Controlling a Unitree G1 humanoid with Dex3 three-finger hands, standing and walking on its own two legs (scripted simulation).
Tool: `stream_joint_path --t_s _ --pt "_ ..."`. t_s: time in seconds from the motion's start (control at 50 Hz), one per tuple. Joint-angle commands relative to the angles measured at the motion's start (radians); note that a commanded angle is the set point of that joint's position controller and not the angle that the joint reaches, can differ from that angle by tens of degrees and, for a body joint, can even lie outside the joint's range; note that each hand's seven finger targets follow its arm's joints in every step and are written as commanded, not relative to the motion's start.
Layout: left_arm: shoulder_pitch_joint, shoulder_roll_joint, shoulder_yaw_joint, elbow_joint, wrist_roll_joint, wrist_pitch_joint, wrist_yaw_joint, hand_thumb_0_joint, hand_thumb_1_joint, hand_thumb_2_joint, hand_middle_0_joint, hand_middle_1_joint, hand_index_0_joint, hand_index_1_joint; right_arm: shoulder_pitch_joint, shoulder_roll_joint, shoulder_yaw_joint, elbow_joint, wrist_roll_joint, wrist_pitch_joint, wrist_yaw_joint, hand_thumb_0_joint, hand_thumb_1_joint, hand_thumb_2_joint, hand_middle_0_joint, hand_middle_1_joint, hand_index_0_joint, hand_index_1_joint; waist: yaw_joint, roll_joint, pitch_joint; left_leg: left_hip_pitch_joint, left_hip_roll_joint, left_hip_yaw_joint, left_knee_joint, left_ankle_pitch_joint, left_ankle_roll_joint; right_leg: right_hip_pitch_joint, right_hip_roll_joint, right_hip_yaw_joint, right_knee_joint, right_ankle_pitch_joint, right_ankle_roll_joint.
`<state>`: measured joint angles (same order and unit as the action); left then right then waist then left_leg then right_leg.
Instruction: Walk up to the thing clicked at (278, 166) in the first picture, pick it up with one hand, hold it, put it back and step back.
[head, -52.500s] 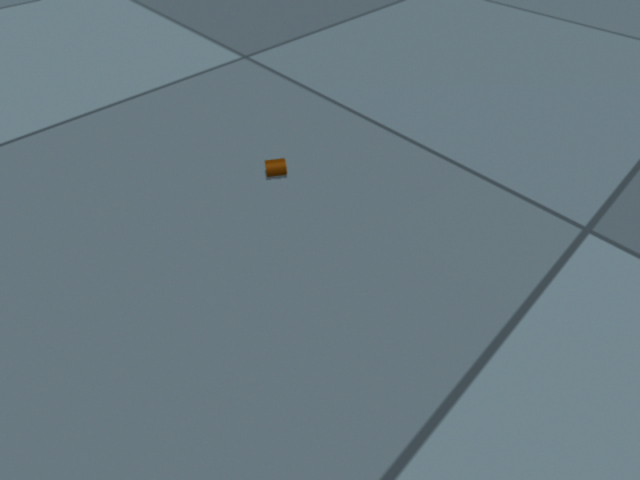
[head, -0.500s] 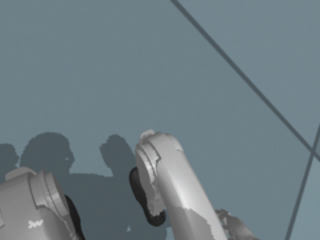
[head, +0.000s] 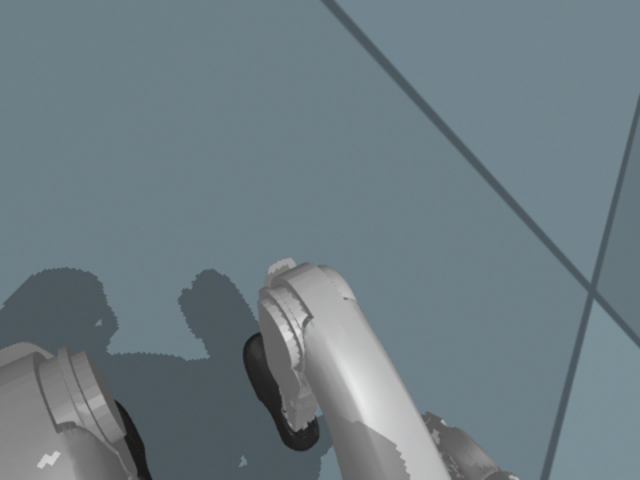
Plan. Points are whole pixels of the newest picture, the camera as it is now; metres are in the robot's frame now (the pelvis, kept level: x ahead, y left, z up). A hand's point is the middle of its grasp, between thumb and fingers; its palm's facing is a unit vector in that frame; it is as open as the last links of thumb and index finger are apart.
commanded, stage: rest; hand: left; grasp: from above
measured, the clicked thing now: out of the picture +0.48 +0.34 -0.26
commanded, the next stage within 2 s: open in 0.36 s
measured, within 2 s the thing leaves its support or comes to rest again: rests again in 0.12 s
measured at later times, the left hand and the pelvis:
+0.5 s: hand out of the picture +0.48 +0.33 -0.23, palm faces -0.44 -0.11 -0.89, open 10.5 cm; pelvis +0.00 +0.00 +0.00, yaw -1 degrees
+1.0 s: hand out of the picture +0.48 +0.33 -0.23, palm faces -0.44 -0.10 -0.89, open 12.2 cm; pelvis +0.00 +0.00 +0.00, yaw -1 degrees
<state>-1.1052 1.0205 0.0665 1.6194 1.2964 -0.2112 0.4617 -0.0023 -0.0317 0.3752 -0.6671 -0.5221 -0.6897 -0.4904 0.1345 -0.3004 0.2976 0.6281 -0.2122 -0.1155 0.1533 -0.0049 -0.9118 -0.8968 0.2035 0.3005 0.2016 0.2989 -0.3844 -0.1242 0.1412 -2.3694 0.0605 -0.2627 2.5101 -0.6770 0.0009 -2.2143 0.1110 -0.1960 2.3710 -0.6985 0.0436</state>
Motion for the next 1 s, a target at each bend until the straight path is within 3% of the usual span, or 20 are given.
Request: stream_joint_path --t_s 0.0,0.06,0.18,0.22,0.24,0.26,0.32,0.44,0.54,0.66,0.74,0.78,0.84,0.9,0.96,0.98 --pt "-0.292 0.224 0.013 -0.123 -0.014 0.0 0.036 0.0 0.757 0.763 -1.068 -0.681 -1.087 -0.662 0.192 -0.318 -0.083 0.001 -0.001 -0.005 -0.012 0.0 -0.907 -0.901 0.2 0.3 0.2 0.3 -0.052 0.538 -0.61 0.526 0.019 0.09 -0.226 0.194 0.012 0.304 0.029 -0.086 -0.217 0.293 -0.067" --pt "-0.299 0.23 -0.002 -0.139 -0.019 -0.008 0.03 0.0 0.76 0.729 -1.064 -0.672 -1.087 -0.648 0.183 -0.332 -0.086 -0.006 -0.002 -0.011 -0.012 0.0 -0.907 -0.901 0.2 0.3 0.2 0.3 -0.047 0.543 -0.628 0.532 0.022 0.09 -0.22 0.185 0.012 0.313 0.031 -0.085 -0.222 0.284 -0.066" --pt "-0.279 0.254 0.007 -0.134 -0.03 -0.014 0.042 0.0 0.754 0.709 -1.064 -0.656 -1.086 -0.631 0.183 -0.324 -0.071 0.004 -0.003 -0.015 -0.009 0.0 -0.909 -0.902 0.2 0.3 0.2 0.3 -0.04 0.544 -0.663 0.557 0.029 0.084 -0.215 0.227 0.012 0.355 0.036 -0.087 -0.22 0.322 -0.06" --pt "-0.288 0.212 -0.029 -0.129 -0.029 -0.01 0.039 0.0 0.767 0.714 -1.075 -0.657 -1.097 -0.634 0.183 -0.321 -0.07 -0.006 -0.006 -0.021 -0.002 0.0 -0.909 -0.902 0.2 0.3 0.2 0.3 -0.049 0.551 -0.644 0.555 0.029 0.086 -0.211 0.231 0.013 0.353 0.039 -0.082 -0.219 0.33 -0.058" --pt "-0.291 0.27 0.017 -0.132 -0.037 -0.013 0.052 0.0 0.768 0.704 -1.068 -0.656 -1.092 -0.63 0.185 -0.333 -0.066 0.003 -0.006 -0.019 -0.006 0.0 -0.907 -0.901 0.2 0.3 0.2 0.3 -0.052 0.526 -0.658 0.542 0.029 0.08 -0.213 0.225 0.015 0.361 0.039 -0.094 -0.226 0.327 -0.056" --pt "-0.279 0.249 -0.013 -0.112 -0.031 -0.012 0.051 0.0 0.761 0.695 -1.073 -0.636 -1.094 -0.613 0.175 -0.331 -0.063 -0.006 -0.005 -0.018 -0.005 0.0 -0.908 -0.902 0.2 0.3 0.2 0.3 -0.047 0.534 -0.648 0.529 0.029 0.086 -0.211 0.219 0.016 0.376 0.041 -0.082 -0.225 0.327 -0.056" --pt "-0.288 0.261 0.002 -0.1 -0.037 -0.009 0.053 0.0 0.745 0.711 -1.058 -0.641 -1.077 -0.621 0.185 -0.328 -0.053 -0.002 -0.004 -0.023 -0.002 0.0 -0.908 -0.902 0.2 0.3 0.2 0.3 -0.059 0.509 -0.603 0.501 0.028 0.082 -0.209 0.204 0.017 0.352 0.037 -0.088 -0.224 0.312 -0.057" --pt "-0.281 0.252 -0.024 -0.072 -0.039 -0.02 0.054 0.0 0.752 0.694 -1.067 -0.633 -1.087 -0.611 0.168 -0.342 -0.046 -0.01 -0.008 -0.024 -0.005 0.0 -0.908 -0.902 0.2 0.3 0.2 0.3 -0.07 0.521 -0.594 0.506 0.031 0.074 -0.221 0.176 0.015 0.359 0.043 -0.092 -0.227 0.292 -0.057" --pt "-0.285 0.272 -0.025 -0.071 -0.035 -0.024 0.058 0.0 0.352 0.586 -0.669 -0.645 -0.701 -0.613 0.156 -0.34 -0.031 -0.021 -0.008 -0.023 -0.012 0.0 -0.899 -0.898 0.201 0.301 0.201 0.3 -0.064 0.509 -0.597 0.496 0.032 0.072 -0.22 0.159 0.017 0.359 0.044 -0.098 -0.23 0.28 -0.056" --pt "-0.278 0.252 -0.043 -0.064 -0.027 -0.027 0.068 0.0 -0.052 0.597 -0.443 -0.689 -0.471 -0.66 0.155 -0.34 -0.03 -0.02 -0.012 -0.023 -0.014 0.0 -0.901 -0.899 0.2 0.301 0.201 0.301 -0.072 0.523 -0.591 0.517 0.035 0.066 -0.224 0.177 0.012 0.361 0.046 -0.099 -0.223 0.297 -0.057" --pt "-0.296 0.263 -0.037 -0.073 -0.029 -0.021 0.079 0.0 -0.159 0.672 -0.356 -0.76 -0.38 -0.735 0.155 -0.349 -0.033 -0.022 -0.009 -0.029 -0.013 0.0 -0.902 -0.899 0.2 0.301 0.201 0.301 -0.07 0.526 -0.567 0.505 0.033 0.062 -0.231 0.158 0.01 0.325 0.042 -0.102 -0.223 0.276 -0.059" --pt "-0.317 0.271 -0.031 -0.103 -0.016 -0.014 0.081 0.0 -0.185 0.697 -0.342 -0.77 -0.362 -0.749 0.163 -0.346 -0.031 -0.02 -0.011 -0.029 -0.012 0.0 -0.902 -0.899 0.2 0.301 0.201 0.301 -0.069 0.553 -0.602 0.551 0.035 0.056 -0.236 0.188 0.004 0.328 0.042 -0.108 -0.213 0.295 -0.06" --pt "-0.281 0.237 -0.045 -0.06 -0.026 0.001 0.074 0.0 -0.236 0.731 -0.291 -0.822 -0.313 -0.799 0.159 -0.351 -0.039 -0.026 -0.009 -0.038 -0.008 0.0 -0.903 -0.9 0.2 0.301 0.2 0.301 -0.081 0.542 -0.559 0.532 0.036 0.06 -0.232 0.176 0.006 0.321 0.041 -0.1 -0.219 0.292 -0.059" --pt "-0.329 0.28 -0.021 -0.134 -0.029 0.005 0.067 0.0 -0.274 0.768 -0.256 -0.86 -0.278 -0.837 0.17 -0.351 -0.039 -0.021 -0.006 -0.041 -0.007 0.0 -0.903 -0.9 0.2 0.301 0.201 0.301 -0.068 0.571 -0.594 0.54 0.033 0.063 -0.233 0.186 0.005 0.322 0.036 -0.099 -0.22 0.294 -0.06" --pt "-0.281 0.254 -0.035 -0.1 -0.03 0.017 0.053 0.0 -0.319 0.796 -0.217 -0.893 -0.239 -0.869 0.171 -0.346 -0.041 -0.022 -0.003 -0.04 -0.004 0.0 -0.904 -0.9 0.2 0.301 0.2 0.301 -0.073 0.557 -0.599 0.554 0.036 0.065 -0.223 0.214 0.006 0.339 0.04 -0.094 -0.218 0.315 -0.059" --pt "-0.31 0.272 -0.019 -0.14 -0.037 0.012 0.055 0.0 -0.322 0.808 -0.203 -0.923 -0.229 -0.895 0.176 -0.346 -0.036 -0.017 -0.007 -0.038 -0.005 0.0 -0.902 -0.9 0.201 0.301 0.201 0.301 -0.069 0.575 -0.63 0.562 0.034 0.066 -0.228 0.231 0.004 0.354 0.039 -0.101 -0.22 0.328 -0.059"
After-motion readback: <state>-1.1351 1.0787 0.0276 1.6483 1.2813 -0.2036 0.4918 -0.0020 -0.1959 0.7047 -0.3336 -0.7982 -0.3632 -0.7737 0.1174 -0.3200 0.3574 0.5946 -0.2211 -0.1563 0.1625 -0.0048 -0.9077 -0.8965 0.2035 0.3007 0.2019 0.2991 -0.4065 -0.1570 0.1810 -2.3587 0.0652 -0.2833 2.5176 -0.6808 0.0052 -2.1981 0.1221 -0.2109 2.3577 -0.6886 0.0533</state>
